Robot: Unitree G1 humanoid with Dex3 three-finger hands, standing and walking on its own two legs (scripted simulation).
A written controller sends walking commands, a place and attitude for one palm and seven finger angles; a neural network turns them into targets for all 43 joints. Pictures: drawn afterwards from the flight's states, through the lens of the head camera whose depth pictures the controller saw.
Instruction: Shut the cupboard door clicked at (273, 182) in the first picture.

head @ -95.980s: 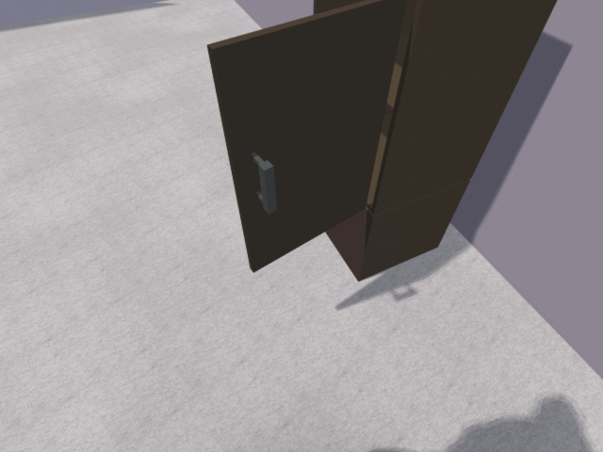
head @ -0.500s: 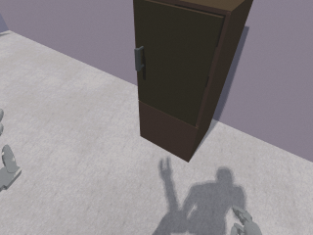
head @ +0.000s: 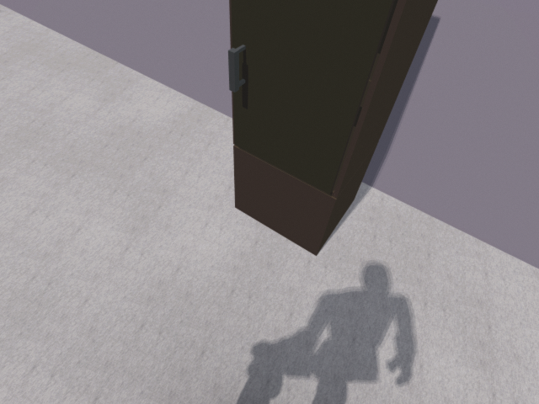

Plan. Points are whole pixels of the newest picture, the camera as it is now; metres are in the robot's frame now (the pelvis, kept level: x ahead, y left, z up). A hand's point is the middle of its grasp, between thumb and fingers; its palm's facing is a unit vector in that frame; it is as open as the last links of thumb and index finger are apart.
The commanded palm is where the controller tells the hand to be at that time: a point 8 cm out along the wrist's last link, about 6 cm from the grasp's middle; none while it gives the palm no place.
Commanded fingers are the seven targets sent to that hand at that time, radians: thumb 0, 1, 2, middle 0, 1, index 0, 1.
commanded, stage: let the arm hang, fingers relaxed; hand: left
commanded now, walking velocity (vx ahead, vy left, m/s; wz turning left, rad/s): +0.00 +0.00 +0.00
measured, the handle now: (238, 68) +0.96 +0.13 -0.02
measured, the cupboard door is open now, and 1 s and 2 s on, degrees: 0 0 0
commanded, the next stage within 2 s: look to check the result in 0.72 s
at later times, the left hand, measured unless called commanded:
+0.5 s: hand out of the picture +0.04 +0.22 -0.16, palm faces -0.01 -0.97 -0.26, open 7.4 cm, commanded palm none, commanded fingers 0.00 0.90 0.90 -0.20 -0.30 -0.20 -0.30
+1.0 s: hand out of the picture +0.03 +0.22 -0.16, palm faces -0.02 -0.97 -0.25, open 7.4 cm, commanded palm none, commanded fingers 0.00 0.90 0.90 -0.20 -0.30 -0.20 -0.30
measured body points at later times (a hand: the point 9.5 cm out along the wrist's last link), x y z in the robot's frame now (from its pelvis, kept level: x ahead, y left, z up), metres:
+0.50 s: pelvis +0.01 +0.01 +0.01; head -0.01 +0.00 +0.46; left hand +0.05 +0.27 -0.14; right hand +0.03 -0.24 -0.15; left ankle +0.05 +0.12 -0.73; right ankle +0.01 -0.10 -0.73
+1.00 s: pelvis +0.02 +0.01 +0.01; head +0.02 +0.01 +0.46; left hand +0.03 +0.27 -0.14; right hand +0.03 -0.24 -0.14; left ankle +0.05 +0.12 -0.73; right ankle +0.01 -0.10 -0.73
